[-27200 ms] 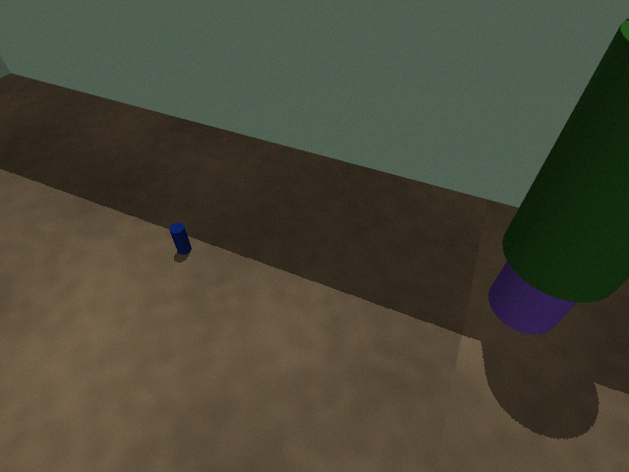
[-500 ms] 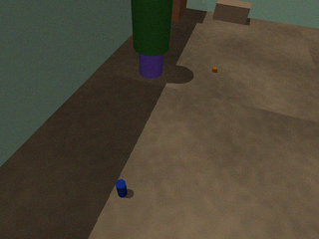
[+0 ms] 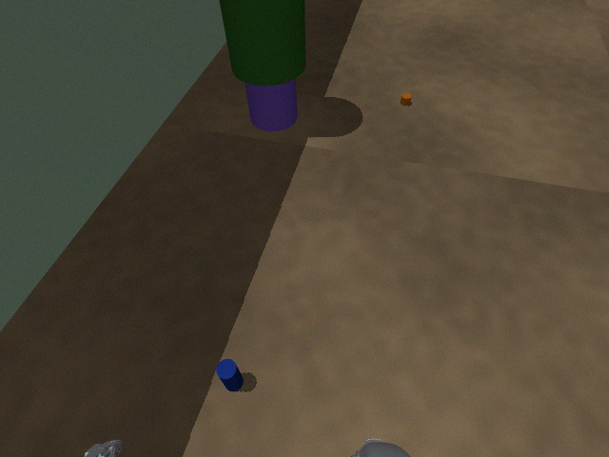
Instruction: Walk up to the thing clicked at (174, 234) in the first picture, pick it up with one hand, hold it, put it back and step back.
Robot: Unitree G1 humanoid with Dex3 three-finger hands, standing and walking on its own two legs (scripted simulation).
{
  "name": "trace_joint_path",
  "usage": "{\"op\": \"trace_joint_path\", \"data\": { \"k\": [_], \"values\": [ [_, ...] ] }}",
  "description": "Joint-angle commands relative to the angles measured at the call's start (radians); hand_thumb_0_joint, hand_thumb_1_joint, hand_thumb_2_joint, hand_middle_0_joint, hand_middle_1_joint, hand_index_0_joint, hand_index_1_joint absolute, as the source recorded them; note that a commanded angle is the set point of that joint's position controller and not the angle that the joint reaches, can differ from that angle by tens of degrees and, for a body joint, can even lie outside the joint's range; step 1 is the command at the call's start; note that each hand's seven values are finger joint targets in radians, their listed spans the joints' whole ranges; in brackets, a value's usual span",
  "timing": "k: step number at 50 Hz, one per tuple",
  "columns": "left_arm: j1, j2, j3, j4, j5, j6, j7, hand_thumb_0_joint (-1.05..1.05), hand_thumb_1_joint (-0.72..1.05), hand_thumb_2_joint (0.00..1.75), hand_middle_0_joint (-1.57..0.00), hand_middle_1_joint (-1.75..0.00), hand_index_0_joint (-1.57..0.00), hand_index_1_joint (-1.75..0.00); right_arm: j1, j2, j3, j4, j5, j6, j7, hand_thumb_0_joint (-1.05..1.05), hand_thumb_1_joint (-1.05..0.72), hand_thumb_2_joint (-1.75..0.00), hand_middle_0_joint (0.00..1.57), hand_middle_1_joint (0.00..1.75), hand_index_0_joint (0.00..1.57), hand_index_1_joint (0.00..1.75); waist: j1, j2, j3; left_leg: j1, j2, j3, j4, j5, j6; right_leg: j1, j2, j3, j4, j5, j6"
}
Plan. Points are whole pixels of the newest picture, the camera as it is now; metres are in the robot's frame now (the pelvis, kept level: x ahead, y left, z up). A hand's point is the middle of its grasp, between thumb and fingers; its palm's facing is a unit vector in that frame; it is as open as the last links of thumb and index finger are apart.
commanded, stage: walk up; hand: left
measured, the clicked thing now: (230, 375) +0.44 +0.24 -0.68
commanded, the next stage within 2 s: none
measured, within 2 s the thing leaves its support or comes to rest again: neither
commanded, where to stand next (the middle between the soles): +0.07 +0.01 m, yaw +1 degrees
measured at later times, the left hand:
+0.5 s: hand out of the picture +0.10 +0.27 -0.13, palm faces +0.05 -0.95 -0.32, open 7.4 cm
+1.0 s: hand out of the picture +0.11 +0.26 -0.13, palm faces +0.08 -0.94 -0.32, open 7.4 cm
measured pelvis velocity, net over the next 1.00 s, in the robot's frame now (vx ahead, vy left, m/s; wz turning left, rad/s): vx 0.04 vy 0.00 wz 0.05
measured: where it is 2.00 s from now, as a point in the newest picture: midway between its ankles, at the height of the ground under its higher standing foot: outside the picture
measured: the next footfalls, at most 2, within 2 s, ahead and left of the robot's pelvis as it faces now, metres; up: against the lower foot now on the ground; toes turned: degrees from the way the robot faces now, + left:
right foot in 2.00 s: +0.01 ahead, -0.12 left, +0.00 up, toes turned +1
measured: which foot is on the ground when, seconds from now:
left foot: down 0.00-1.00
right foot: down 0.00-1.00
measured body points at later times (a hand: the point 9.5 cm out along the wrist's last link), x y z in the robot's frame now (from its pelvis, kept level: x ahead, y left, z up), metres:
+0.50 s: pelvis +0.03 +0.01 +0.03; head +0.04 +0.02 +0.48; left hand +0.10 +0.31 -0.11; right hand +0.13 -0.30 -0.09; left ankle +0.00 +0.13 -0.72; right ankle +0.08 -0.12 -0.72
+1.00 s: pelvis +0.04 +0.00 +0.03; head +0.05 +0.00 +0.48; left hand +0.10 +0.31 -0.10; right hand +0.14 -0.29 -0.10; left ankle +0.00 +0.13 -0.72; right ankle +0.08 -0.12 -0.72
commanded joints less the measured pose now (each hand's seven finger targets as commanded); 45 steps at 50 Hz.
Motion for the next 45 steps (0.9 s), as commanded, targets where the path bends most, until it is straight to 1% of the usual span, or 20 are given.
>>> {"op": "trace_joint_path", "data": {
  "k": [1, 2, 3, 4, 5, 6, 7, 8, 9, 10, 11, 13, 18, 21, 23, 27, 30, 32, 42, 45],
  "values": [
    [-0.046, 0.263, 0.061, -0.046, 0.004, -0.006, 0.02, 0.0, 0.9, 0.9, -0.2, -0.3, -0.2, -0.3, 0.133, -0.199, -0.054, 0.043, -0.001, -0.024, -0.011, 0.0, -0.9, -0.9, 0.2, 0.3, 0.2, 0.3, -0.013, -0.218, -0.199, 0.04, 0.0, 0.002, -0.187, 0.168, -0.001, 0.125, -0.211, 0.233, -0.215, 0.129, -0.152],
    [-0.052, 0.255, 0.058, -0.039, 0.0, 0.0, 0.018, 0.0, 0.9, 0.9, -0.2, -0.3, -0.2, -0.3, 0.13, -0.192, -0.053, 0.06, -0.008, -0.027, -0.009, 0.0, -0.9, -0.9, 0.2, 0.3, 0.2, 0.3, -0.018, -0.193, -0.214, 0.094, -0.015, 0.017, -0.292, 0.252, -0.001, 0.108, -0.195, 0.205, -0.183, 0.122, -0.134],
    [-0.053, 0.233, 0.05, -0.033, -0.007, 0.006, 0.015, 0.0, 0.9, 0.9, -0.2, -0.3, -0.2, -0.3, 0.105, -0.202, -0.057, 0.063, -0.019, -0.031, -0.01, 0.0, -0.9, -0.9, 0.2, 0.3, 0.2, 0.3, -0.01, -0.163, -0.217, 0.146, 0.008, -0.02, -0.343, 0.33, 0.002, 0.064, -0.186, 0.193, -0.173, 0.092, -0.106],
    [-0.062, 0.201, 0.043, -0.028, -0.016, 0.008, 0.012, 0.0, 0.9, 0.9, -0.2, -0.3, -0.2, -0.3, 0.044, -0.228, -0.061, 0.05, -0.028, -0.034, -0.009, 0.0, -0.9, -0.9, 0.2, 0.3, 0.2, 0.3, 0.007, -0.084, -0.201, 0.105, 0.088, -0.147, -0.407, 0.308, 0.025, 0.053, -0.152, 0.165, -0.175, 0.012, -0.058],
    [-0.075, 0.209, 0.048, -0.003, -0.019, 0.01, 0.011, 0.0, 0.9, 0.9, -0.2, -0.3, -0.2, -0.3, -0.044, -0.243, -0.057, 0.042, -0.02, -0.034, -0.004, 0.0, -0.9, -0.9, 0.2, 0.3, 0.2, 0.3, 0.038, -0.055, -0.141, -0.018, 0.121, -0.189, -0.41, 0.237, 0.051, 0.117, -0.1, 0.132, -0.204, -0.123, -0.026],
    [-0.074, 0.211, 0.046, 0.017, -0.011, 0.005, 0.011, 0.0, 0.9, 0.9, -0.2, -0.3, -0.2, -0.3, -0.083, -0.226, -0.047, 0.048, -0.017, -0.034, 0.003, 0.0, -0.9, -0.9, 0.2, 0.3, 0.2, 0.3, 0.045, -0.054, -0.137, -0.037, 0.11, -0.156, -0.408, 0.221, 0.048, 0.171, -0.106, 0.141, -0.23, -0.138, -0.029],
    [-0.099, 0.209, 0.043, 0.027, -0.007, 0.003, 0.009, 0.0, 0.9, 0.9, -0.2, -0.3, -0.2, -0.3, -0.079, -0.206, -0.039, 0.065, -0.02, -0.034, 0.004, 0.0, -0.9, -0.9, 0.2, 0.3, 0.2, 0.3, 0.029, -0.072, -0.134, -0.023, 0.08, -0.124, -0.42, 0.219, 0.038, 0.168, -0.124, 0.167, -0.252, -0.138, -0.037],
    [-0.109, 0.209, 0.044, 0.035, -0.009, 0.001, 0.007, 0.0, 0.9, 0.9, -0.2, -0.3, -0.2, -0.3, -0.069, -0.202, -0.034, 0.078, -0.023, -0.035, 0.003, 0.0, -0.9, -0.9, 0.2, 0.3, 0.2, 0.3, 0.023, -0.048, -0.13, -0.005, 0.077, -0.121, -0.443, 0.243, 0.031, 0.172, -0.129, 0.165, -0.262, -0.111, -0.036],
    [-0.112, 0.207, 0.041, 0.045, -0.01, -0.003, 0.006, 0.0, 0.9, 0.9, -0.2, -0.3, -0.2, -0.3, -0.066, -0.207, -0.033, 0.092, -0.024, -0.041, 0.002, 0.0, -0.9, -0.9, 0.2, 0.3, 0.2, 0.3, 0.019, -0.018, -0.149, 0.014, 0.088, -0.126, -0.463, 0.306, 0.028, 0.204, -0.127, 0.146, -0.243, -0.006, -0.034],
    [-0.099, 0.198, 0.038, 0.065, -0.013, -0.006, 0.006, 0.0, 0.9, 0.9, -0.2, -0.3, -0.2, -0.3, -0.091, -0.208, -0.03, 0.1, -0.022, -0.045, 0.004, 0.0, -0.9, -0.9, 0.2, 0.3, 0.2, 0.3, 0.031, 0.011, -0.168, 0.037, 0.096, -0.13, -0.469, 0.38, 0.026, 0.232, -0.117, 0.121, -0.232, 0.093, -0.031],
    [-0.097, 0.198, 0.035, 0.078, -0.017, -0.007, 0.007, 0.0, 0.9, 0.9, -0.2, -0.3, -0.2, -0.3, -0.105, -0.201, -0.026, 0.106, -0.02, -0.046, 0.003, 0.0, -0.9, -0.9, 0.2, 0.3, 0.2, 0.3, 0.038, 0.009, -0.172, 0.051, 0.097, -0.128, -0.473, 0.43, 0.024, 0.246, -0.114, 0.111, -0.233, 0.141, -0.026],
    [-0.111, 0.197, 0.034, 0.098, -0.018, -0.007, 0.006, 0.0, 0.9, 0.9, -0.2, -0.3, -0.2, -0.3, -0.126, -0.198, -0.024, 0.114, -0.019, -0.046, 0.002, 0.0, -0.9, -0.9, 0.2, 0.3, 0.2, 0.3, 0.036, -0.001, -0.173, 0.064, 0.103, -0.123, -0.49, 0.47, 0.021, 0.273, -0.112, 0.097, -0.252, 0.183, -0.014],
    [-0.117, 0.185, 0.028, 0.139, -0.018, -0.003, 0.004, 0.0, 0.9, 0.9, -0.2, -0.3, -0.2, -0.3, -0.159, -0.201, -0.029, 0.138, -0.019, -0.037, 0.001, 0.0, -0.9, -0.9, 0.2, 0.3, 0.2, 0.3, 0.032, 0.011, -0.19, 0.11, 0.108, -0.109, -0.524, 0.457, 0.018, 0.297, -0.115, 0.083, -0.297, 0.168, -0.007],
    [-0.12, 0.186, 0.026, 0.162, -0.015, -0.004, 0.004, 0.0, 0.9, 0.9, -0.2, -0.3, -0.2, -0.3, -0.171, -0.199, -0.029, 0.148, -0.016, -0.032, 0.001, 0.0, -0.9, -0.9, 0.2, 0.3, 0.2, 0.3, 0.025, 0.002, -0.184, 0.121, 0.108, -0.108, -0.536, 0.47, 0.015, 0.311, -0.118, 0.082, -0.318, 0.181, -0.001],
    [-0.122, 0.192, 0.026, 0.172, -0.013, -0.005, 0.005, 0.0, 0.9, 0.9, -0.2, -0.3, -0.2, -0.3, -0.178, -0.197, -0.03, 0.152, -0.015, -0.027, 0.002, 0.0, -0.9, -0.9, 0.2, 0.3, 0.2, 0.3, 0.022, -0.01, -0.17, 0.128, 0.102, -0.105, -0.541, 0.456, 0.014, 0.303, -0.12, 0.086, -0.338, 0.159, 0.002],
    [-0.126, 0.191, 0.027, 0.183, -0.012, -0.007, 0.005, 0.0, 0.9, 0.9, -0.2, -0.3, -0.2, -0.3, -0.188, -0.197, -0.031, 0.162, -0.015, -0.024, 0.003, 0.0, -0.9, -0.9, 0.2, 0.3, 0.2, 0.3, 0.019, -0.018, -0.179, 0.141, 0.104, -0.105, -0.559, 0.48, 0.008, 0.321, -0.124, 0.085, -0.35, 0.189, 0.005],
    [-0.109, 0.191, 0.029, 0.19, -0.012, -0.008, 0.006, 0.0, 0.9, 0.9, -0.2, -0.3, -0.2, -0.3, -0.199, -0.195, -0.031, 0.163, -0.013, -0.023, 0.002, 0.0, -0.9, -0.9, 0.2, 0.3, 0.2, 0.3, 0.026, -0.023, -0.189, 0.176, 0.105, -0.101, -0.557, 0.526, 0.007, 0.321, -0.128, 0.08, -0.355, 0.217, 0.01],
    [-0.119, 0.193, 0.032, 0.192, -0.009, -0.006, 0.007, 0.0, 0.9, 0.9, -0.2, -0.3, -0.2, -0.3, -0.198, -0.191, -0.031, 0.164, -0.015, -0.021, 0.002, 0.0, -0.9, -0.9, 0.2, 0.3, 0.2, 0.3, 0.019, -0.024, -0.172, 0.158, 0.103, -0.103, -0.568, 0.511, 0.003, 0.323, -0.125, 0.076, -0.365, 0.193, 0.013],
    [-0.111, 0.189, 0.04, 0.188, -0.004, -0.007, 0.009, 0.0, 0.9, 0.9, -0.2, -0.3, -0.2, -0.3, -0.203, -0.183, -0.032, 0.169, -0.017, -0.019, 0.001, 0.0, -0.9, -0.9, 0.2, 0.3, 0.2, 0.3, 0.024, -0.029, -0.181, 0.152, 0.101, -0.105, -0.588, 0.503, 0.0, 0.359, -0.134, 0.073, -0.373, 0.208, 0.016],
    [-0.111, 0.186, 0.043, 0.185, -0.004, -0.005, 0.009, 0.0, 0.9, 0.9, -0.2, -0.3, -0.2, -0.3, -0.199, -0.18, -0.031, 0.167, -0.018, -0.02, 0.001, 0.0, -0.9, -0.9, 0.2, 0.3, 0.2, 0.3, 0.026, -0.022, -0.168, 0.141, 0.098, -0.11, -0.595, 0.493, -0.001, 0.36, -0.132, 0.071, -0.376, 0.191, 0.019]
  ]
}}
